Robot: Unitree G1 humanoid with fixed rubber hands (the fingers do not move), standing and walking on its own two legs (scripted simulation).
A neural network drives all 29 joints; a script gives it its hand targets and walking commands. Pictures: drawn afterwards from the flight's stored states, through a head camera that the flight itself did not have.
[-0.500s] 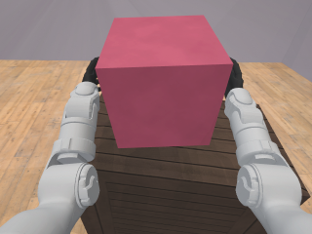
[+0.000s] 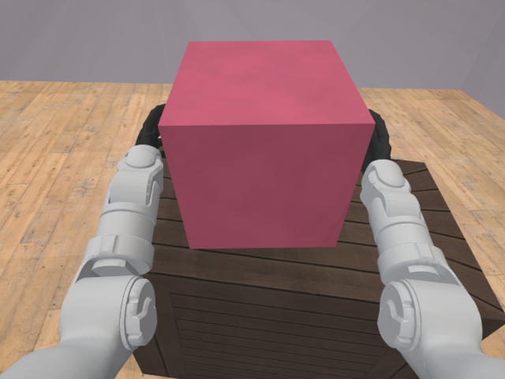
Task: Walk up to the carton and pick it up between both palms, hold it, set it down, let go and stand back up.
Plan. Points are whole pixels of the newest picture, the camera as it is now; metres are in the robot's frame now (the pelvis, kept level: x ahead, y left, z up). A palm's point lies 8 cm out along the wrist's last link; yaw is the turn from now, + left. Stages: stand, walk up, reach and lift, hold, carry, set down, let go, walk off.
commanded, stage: set down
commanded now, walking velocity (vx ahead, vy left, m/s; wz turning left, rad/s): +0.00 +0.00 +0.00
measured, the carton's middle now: (261, 142) +0.49 -0.05 +0.16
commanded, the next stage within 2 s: none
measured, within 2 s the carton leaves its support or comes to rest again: neither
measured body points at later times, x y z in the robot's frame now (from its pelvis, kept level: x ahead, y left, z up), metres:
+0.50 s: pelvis +0.00 +0.00 +0.00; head -0.02 +0.01 +0.45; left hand +0.44 +0.12 +0.16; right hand +0.40 -0.24 +0.17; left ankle -0.02 +0.12 -0.75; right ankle +0.01 -0.11 -0.75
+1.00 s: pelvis +0.01 +0.00 +0.00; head +0.01 +0.01 +0.45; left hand +0.46 +0.11 +0.13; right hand +0.41 -0.25 +0.14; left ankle -0.02 +0.12 -0.75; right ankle +0.01 -0.11 -0.75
